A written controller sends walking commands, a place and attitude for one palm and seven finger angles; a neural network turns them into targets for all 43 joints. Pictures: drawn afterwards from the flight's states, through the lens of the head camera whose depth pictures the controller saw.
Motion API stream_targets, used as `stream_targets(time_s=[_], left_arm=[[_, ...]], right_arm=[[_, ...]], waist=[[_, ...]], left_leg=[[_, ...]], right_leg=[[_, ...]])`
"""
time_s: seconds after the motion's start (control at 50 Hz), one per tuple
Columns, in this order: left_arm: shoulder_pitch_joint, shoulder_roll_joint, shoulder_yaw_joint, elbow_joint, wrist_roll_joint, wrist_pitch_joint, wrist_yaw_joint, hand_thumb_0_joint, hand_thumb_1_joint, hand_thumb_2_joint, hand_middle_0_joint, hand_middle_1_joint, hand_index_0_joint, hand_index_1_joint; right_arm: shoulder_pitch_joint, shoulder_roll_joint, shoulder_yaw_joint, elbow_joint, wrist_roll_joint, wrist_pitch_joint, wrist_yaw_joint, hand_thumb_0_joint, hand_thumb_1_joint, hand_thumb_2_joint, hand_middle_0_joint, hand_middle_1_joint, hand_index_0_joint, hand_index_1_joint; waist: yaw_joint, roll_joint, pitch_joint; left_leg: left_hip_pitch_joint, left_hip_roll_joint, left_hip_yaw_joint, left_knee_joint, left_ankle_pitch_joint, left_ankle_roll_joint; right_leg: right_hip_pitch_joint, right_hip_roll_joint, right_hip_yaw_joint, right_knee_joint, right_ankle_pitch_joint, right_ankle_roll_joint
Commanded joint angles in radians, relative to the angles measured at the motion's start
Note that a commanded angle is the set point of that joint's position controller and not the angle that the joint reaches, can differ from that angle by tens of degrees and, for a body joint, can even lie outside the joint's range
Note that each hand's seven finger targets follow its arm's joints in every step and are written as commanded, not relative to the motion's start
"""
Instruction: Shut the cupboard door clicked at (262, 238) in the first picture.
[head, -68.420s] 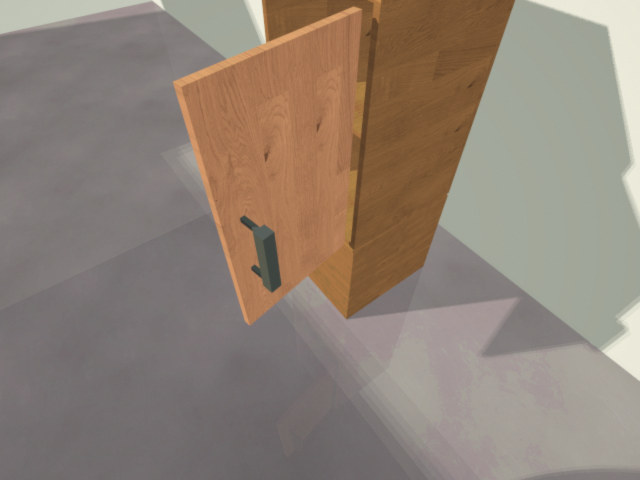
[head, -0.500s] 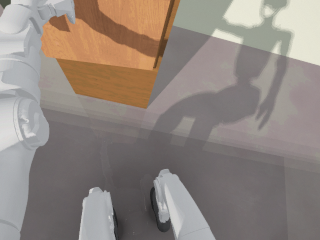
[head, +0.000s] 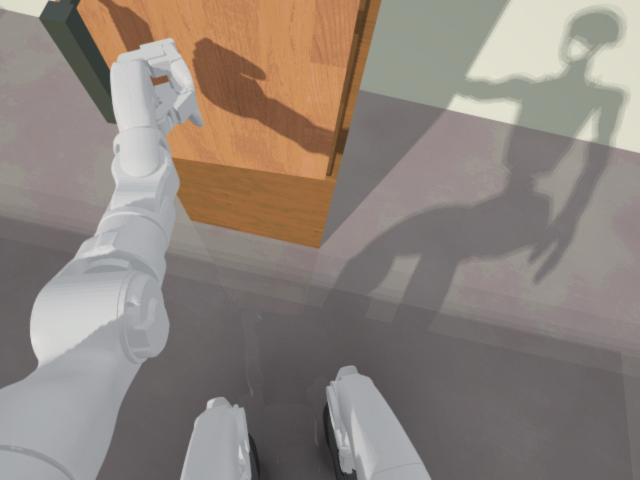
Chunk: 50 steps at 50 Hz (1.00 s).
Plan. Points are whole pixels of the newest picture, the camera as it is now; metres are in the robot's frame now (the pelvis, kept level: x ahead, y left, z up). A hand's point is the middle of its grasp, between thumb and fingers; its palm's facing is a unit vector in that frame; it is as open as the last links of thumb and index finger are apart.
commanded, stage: pull the fist back off the door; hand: left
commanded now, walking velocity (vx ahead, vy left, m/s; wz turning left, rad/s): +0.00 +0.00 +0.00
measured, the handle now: (99, 58) +0.64 +0.17 +0.04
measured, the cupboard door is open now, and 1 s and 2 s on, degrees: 5 5 5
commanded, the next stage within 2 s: draw the hand back to the body in 0.34 s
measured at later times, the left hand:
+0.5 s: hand (194, 138) +0.51 +0.07 +0.05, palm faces +0.03 -1.00 -0.04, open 3.1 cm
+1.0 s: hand (62, 219) +0.37 +0.14 +0.16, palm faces +0.02 -1.00 -0.06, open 3.1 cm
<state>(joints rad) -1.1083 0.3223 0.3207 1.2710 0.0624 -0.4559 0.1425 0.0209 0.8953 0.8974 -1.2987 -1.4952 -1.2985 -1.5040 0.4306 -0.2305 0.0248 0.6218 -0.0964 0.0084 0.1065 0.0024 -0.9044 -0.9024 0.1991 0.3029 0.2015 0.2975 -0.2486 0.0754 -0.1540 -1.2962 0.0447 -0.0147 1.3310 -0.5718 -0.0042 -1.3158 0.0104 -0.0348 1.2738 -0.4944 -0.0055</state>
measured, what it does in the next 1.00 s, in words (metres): rises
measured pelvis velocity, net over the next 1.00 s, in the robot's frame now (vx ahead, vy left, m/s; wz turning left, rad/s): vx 0.02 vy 0.00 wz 0.03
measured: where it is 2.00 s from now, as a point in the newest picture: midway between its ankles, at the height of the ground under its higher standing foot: (297, 479)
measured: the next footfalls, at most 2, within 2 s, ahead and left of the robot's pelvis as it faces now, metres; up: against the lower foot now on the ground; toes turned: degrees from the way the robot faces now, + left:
none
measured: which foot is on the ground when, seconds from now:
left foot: down 0.00-1.00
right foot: down 0.00-1.00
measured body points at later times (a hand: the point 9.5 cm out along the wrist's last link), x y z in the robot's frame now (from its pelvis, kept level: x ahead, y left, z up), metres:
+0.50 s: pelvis +0.00 +0.00 +0.01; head +0.15 +0.00 +0.43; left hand +0.50 +0.12 +0.06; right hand +0.06 -0.26 -0.12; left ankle +0.01 +0.12 -0.61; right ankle +0.04 -0.12 -0.61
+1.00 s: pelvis +0.02 +0.00 +0.09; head +0.07 -0.01 +0.54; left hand +0.36 +0.20 +0.16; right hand +0.16 -0.26 -0.01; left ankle +0.01 +0.12 -0.61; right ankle +0.04 -0.12 -0.61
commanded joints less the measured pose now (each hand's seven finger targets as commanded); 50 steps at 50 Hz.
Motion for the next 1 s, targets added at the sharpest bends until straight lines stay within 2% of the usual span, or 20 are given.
stream_targets(time_s=[0.0,0.06,0.08,0.14,0.24,0.3,0.36,0.38,0.44,0.5,0.56,0.66,0.72,0.78,0.82,0.86,0.9,0.94,0.96,0.98], left_arm=[[-0.357,0.074,-0.027,-0.258,-0.027,-0.101,-0.011,0.000,0.900,0.900,-1.300,-1.500,-1.300,-1.500],[-0.348,0.023,-0.066,-0.343,-0.038,-0.137,-0.011,0.000,0.900,0.900,-1.300,-1.500,-1.300,-1.500],[-0.334,0.033,-0.055,-0.363,-0.038,-0.148,-0.007,0.000,0.900,0.900,-1.300,-1.500,-1.300,-1.500],[-0.299,-0.037,-0.116,-0.383,-0.033,-0.163,0.000,0.000,0.900,0.900,-1.300,-1.500,-1.300,-1.500],[-0.228,-0.036,-0.114,-0.385,-0.035,-0.171,0.017,0.000,0.900,0.900,-1.300,-1.500,-1.300,-1.500],[-0.257,-0.057,-0.136,-0.381,-0.030,-0.180,0.025,0.000,0.900,0.900,-1.300,-1.500,-1.300,-1.500],[-0.268,-0.034,-0.122,-0.315,-0.029,-0.174,0.028,0.000,0.900,0.900,-1.300,-1.500,-1.300,-1.500],[-0.270,-0.016,-0.111,-0.302,-0.024,-0.176,0.028,0.000,0.900,0.900,-1.300,-1.500,-1.300,-1.500],[-0.267,-0.056,-0.142,-0.284,-0.026,-0.177,0.020,0.000,0.900,0.900,-1.300,-1.500,-1.300,-1.500],[-0.141,0.011,-0.074,-0.415,-0.056,-0.168,0.002,0.000,0.900,0.900,-1.300,-1.500,-1.300,-1.500],[0.045,0.013,-0.077,-0.547,-0.087,-0.114,-0.031,0.000,0.900,0.900,-1.300,-1.500,-1.300,-1.500],[0.246,-0.023,-0.126,-0.821,-0.159,-0.037,-0.069,0.000,0.900,0.900,-1.300,-1.500,-1.300,-1.500],[0.298,-0.043,-0.161,-0.892,-0.175,-0.036,-0.094,0.000,0.900,0.900,-1.300,-1.500,-1.300,-1.500],[0.379,-0.047,-0.189,-0.908,-0.181,-0.035,-0.130,0.000,0.900,0.900,-1.300,-1.500,-1.300,-1.500],[0.473,-0.048,-0.196,-0.920,-0.194,-0.017,-0.160,0.000,0.900,0.900,-1.300,-1.500,-1.300,-1.500],[0.556,-0.042,-0.204,-0.976,-0.209,0.008,-0.189,0.000,0.900,0.900,-1.273,-1.470,-1.273,-1.470],[0.651,-0.046,-0.203,-1.037,-0.232,0.035,-0.211,0.000,0.900,0.900,-1.217,-1.410,-1.217,-1.410],[0.723,-0.029,-0.185,-1.113,-0.253,0.058,-0.224,0.000,0.900,0.900,-1.163,-1.350,-1.163,-1.350],[0.777,0.043,-0.242,-1.138,-0.150,0.121,-0.169,0.000,0.900,0.900,-1.135,-1.320,-1.135,-1.320],[0.729,0.014,-0.259,-1.245,-0.140,0.155,-0.138,0.000,0.900,0.900,-1.107,-1.290,-1.107,-1.290]], right_arm=[[0.173,-0.172,-0.085,-0.033,0.002,0.000,-0.013,0.000,-0.900,-0.900,0.200,0.300,0.200,0.300],[0.157,-0.167,-0.094,-0.035,0.005,0.005,-0.018,0.000,-0.900,-0.900,0.200,0.300,0.200,0.300],[0.150,-0.167,-0.099,-0.034,0.004,0.007,-0.020,0.000,-0.900,-0.900,0.200,0.300,0.200,0.300],[0.123,-0.160,-0.105,-0.030,0.010,0.014,-0.022,0.000,-0.900,-0.900,0.200,0.300,0.200,0.300],[0.081,-0.159,-0.105,-0.036,0.014,0.025,-0.036,0.000,-0.900,-0.900,0.200,0.300,0.200,0.300],[0.065,-0.155,-0.104,-0.030,0.013,0.028,-0.043,0.000,-0.900,-0.900,0.200,0.300,0.200,0.300],[0.054,-0.157,-0.095,-0.029,0.012,0.031,-0.050,0.000,-0.900,-0.900,0.200,0.300,0.200,0.300],[0.044,-0.158,-0.093,-0.030,0.014,0.031,-0.052,0.000,-0.900,-0.900,0.200,0.300,0.200,0.300],[0.036,-0.156,-0.093,-0.034,0.012,0.030,-0.050,0.000,-0.900,-0.900,0.200,0.300,0.200,0.300],[0.030,-0.160,-0.096,-0.080,0.025,0.037,-0.051,0.000,-0.900,-0.900,0.200,0.300,0.200,0.300],[0.029,-0.152,-0.092,-0.126,0.048,0.048,-0.056,0.000,-0.900,-0.900,0.200,0.300,0.200,0.300],[-0.002,-0.139,-0.089,-0.170,0.090,0.034,-0.089,0.000,-0.900,-0.900,0.200,0.300,0.200,0.300],[-0.030,-0.135,-0.083,-0.157,0.099,0.012,-0.109,0.000,-0.900,-0.900,0.200,0.300,0.200,0.300],[-0.065,-0.135,-0.078,-0.147,0.109,-0.011,-0.122,0.000,-0.900,-0.900,0.200,0.300,0.200,0.300],[-0.082,-0.136,-0.075,-0.156,0.113,-0.020,-0.124,0.000,-0.900,-0.900,0.200,0.300,0.200,0.300],[-0.104,-0.137,-0.073,-0.181,0.124,-0.027,-0.127,0.000,-0.900,-0.900,0.200,0.300,0.200,0.300],[-0.136,-0.129,-0.068,-0.197,0.130,-0.036,-0.128,0.000,-0.900,-0.900,0.200,0.300,0.200,0.300],[-0.163,-0.128,-0.065,-0.219,0.135,-0.045,-0.132,0.000,-0.900,-0.900,0.200,0.300,0.200,0.300],[-0.194,-0.113,-0.074,-0.235,0.140,-0.005,-0.155,0.000,-0.900,-0.900,0.200,0.300,0.200,0.300],[-0.225,-0.094,-0.064,-0.261,0.142,0.006,-0.169,0.000,-0.900,-0.900,0.200,0.300,0.200,0.300]], waist=[[-0.005,0.027,-0.552],[-0.002,0.030,-0.583],[0.013,0.039,-0.604],[0.012,0.033,-0.580],[0.031,-0.001,-0.559],[0.016,0.007,-0.543],[0.000,-0.050,-0.480],[0.010,-0.035,-0.491],[0.011,-0.010,-0.505],[0.091,0.021,-0.654],[0.133,-0.032,-0.650],[0.145,-0.154,-0.525],[0.140,-0.165,-0.399],[0.151,-0.092,-0.287],[0.170,-0.089,-0.260],[0.188,-0.036,-0.250],[0.211,-0.019,-0.235],[0.226,-0.064,-0.217],[0.231,-0.091,-0.245],[0.214,-0.064,-0.204]], left_leg=[[0.315,-0.045,-0.007,-0.138,0.337,0.026],[0.371,-0.048,-0.005,-0.136,0.385,0.024],[0.387,-0.048,-0.007,-0.138,0.395,0.020],[0.417,-0.048,-0.008,-0.147,0.386,0.017],[0.399,-0.053,-0.004,-0.162,0.358,0.017],[0.412,-0.053,-0.006,-0.158,0.365,0.017],[0.345,-0.057,-0.004,-0.161,0.302,0.025],[0.329,-0.058,-0.005,-0.160,0.280,0.023],[0.369,-0.056,-0.014,-0.164,0.300,0.017],[0.478,-0.055,-0.001,-0.198,0.402,0.010],[0.494,-0.057,0.014,-0.257,0.427,0.014],[0.519,-0.059,0.039,-0.372,0.352,0.030],[0.560,-0.057,0.040,-0.427,0.290,0.032],[0.628,-0.054,0.039,-0.479,0.250,0.028],[0.667,-0.055,0.035,-0.514,0.263,0.026],[0.723,-0.056,0.037,-0.543,0.293,0.024],[0.762,-0.053,0.035,-0.572,0.329,0.020],[0.782,-0.052,0.032,-0.596,0.360,0.021],[0.844,-0.057,0.037,-0.654,0.376,0.025],[0.876,-0.056,0.041,-0.680,0.382,0.028]], right_leg=[[0.405,0.021,0.010,-0.152,0.342,-0.013],[0.416,0.017,0.011,-0.148,0.391,-0.012],[0.427,0.015,0.010,-0.142,0.397,-0.012],[0.411,0.014,0.006,-0.153,0.380,-0.011],[0.446,0.009,0.011,-0.158,0.370,-0.011],[0.419,0.007,0.010,-0.157,0.372,-0.009],[0.424,0.008,0.016,-0.167,0.333,-0.007],[0.417,0.006,0.019,-0.163,0.311,-0.007],[0.389,0.007,0.008,-0.155,0.305,-0.013],[0.509,0.006,0.013,-0.159,0.396,-0.017],[0.656,0.012,0.020,-0.209,0.466,-0.016],[0.827,0.014,0.034,-0.347,0.468,-0.002],[0.807,0.012,0.031,-0.412,0.384,0.005],[0.767,0.010,0.023,-0.461,0.303,-0.002],[0.796,0.010,0.014,-0.483,0.308,-0.007],[0.826,0.009,0.008,-0.499,0.326,-0.014],[0.856,0.007,-0.002,-0.510,0.362,-0.015],[0.901,0.006,-0.005,-0.525,0.394,-0.013],[0.972,-0.014,0.036,-0.576,0.378,-0.020],[0.967,-0.015,0.033,-0.611,0.386,-0.013]])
